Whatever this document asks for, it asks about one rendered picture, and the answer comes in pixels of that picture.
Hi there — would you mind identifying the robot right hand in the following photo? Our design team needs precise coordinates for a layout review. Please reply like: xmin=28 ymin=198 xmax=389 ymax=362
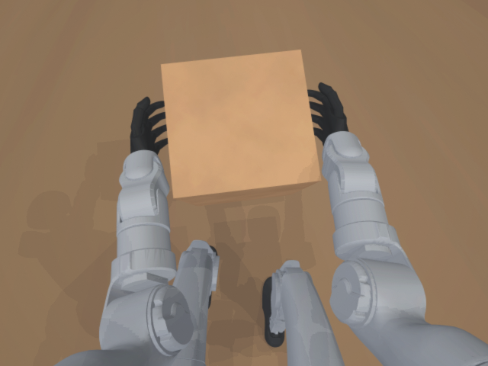
xmin=307 ymin=82 xmax=348 ymax=145

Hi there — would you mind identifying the robot left hand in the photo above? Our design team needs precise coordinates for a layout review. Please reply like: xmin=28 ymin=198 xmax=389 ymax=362
xmin=130 ymin=97 xmax=168 ymax=155

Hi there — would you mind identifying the left robot forearm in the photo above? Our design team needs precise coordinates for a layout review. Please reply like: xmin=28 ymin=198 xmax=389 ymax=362
xmin=99 ymin=150 xmax=177 ymax=345

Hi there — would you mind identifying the carton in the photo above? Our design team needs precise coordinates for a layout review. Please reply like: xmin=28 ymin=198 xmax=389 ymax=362
xmin=161 ymin=50 xmax=322 ymax=206

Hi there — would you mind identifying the right robot forearm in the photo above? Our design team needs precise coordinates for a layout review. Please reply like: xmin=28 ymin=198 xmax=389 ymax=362
xmin=322 ymin=131 xmax=426 ymax=308

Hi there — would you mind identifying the right robot foot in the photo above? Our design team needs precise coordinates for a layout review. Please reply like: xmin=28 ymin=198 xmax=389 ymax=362
xmin=262 ymin=277 xmax=284 ymax=347

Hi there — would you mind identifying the right robot upper arm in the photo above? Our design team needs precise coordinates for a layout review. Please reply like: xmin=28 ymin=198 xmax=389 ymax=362
xmin=329 ymin=258 xmax=488 ymax=366

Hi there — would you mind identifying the left robot upper arm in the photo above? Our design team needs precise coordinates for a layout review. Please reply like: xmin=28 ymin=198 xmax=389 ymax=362
xmin=54 ymin=284 xmax=194 ymax=366

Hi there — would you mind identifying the robot right shin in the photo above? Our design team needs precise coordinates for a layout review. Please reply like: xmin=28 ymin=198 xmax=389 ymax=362
xmin=269 ymin=260 xmax=312 ymax=332

